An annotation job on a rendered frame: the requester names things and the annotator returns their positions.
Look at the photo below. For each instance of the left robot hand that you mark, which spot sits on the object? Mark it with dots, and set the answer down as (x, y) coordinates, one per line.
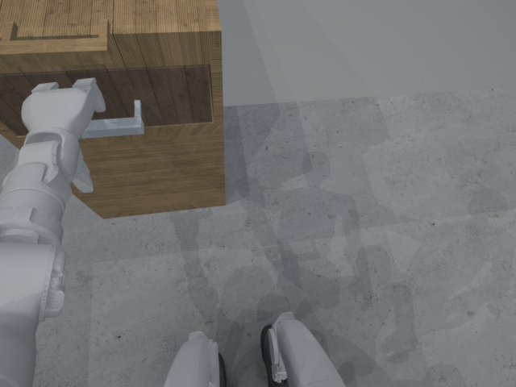
(70, 109)

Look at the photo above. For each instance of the handle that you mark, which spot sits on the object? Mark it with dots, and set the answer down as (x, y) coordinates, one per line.
(40, 53)
(115, 127)

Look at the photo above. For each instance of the drawer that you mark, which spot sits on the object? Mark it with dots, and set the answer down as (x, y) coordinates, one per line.
(169, 95)

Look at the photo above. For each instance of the robot right shin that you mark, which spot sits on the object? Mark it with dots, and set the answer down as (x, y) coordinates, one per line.
(280, 373)

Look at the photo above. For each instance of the robot right foot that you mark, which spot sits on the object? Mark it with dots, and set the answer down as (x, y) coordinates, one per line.
(267, 359)

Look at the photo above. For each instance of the cabinet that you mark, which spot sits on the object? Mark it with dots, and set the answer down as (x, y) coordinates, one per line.
(169, 167)

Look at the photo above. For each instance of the robot left upper arm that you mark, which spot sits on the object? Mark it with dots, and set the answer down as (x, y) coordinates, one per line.
(32, 287)

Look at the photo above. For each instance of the robot left forearm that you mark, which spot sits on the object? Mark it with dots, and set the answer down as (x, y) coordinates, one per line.
(34, 193)

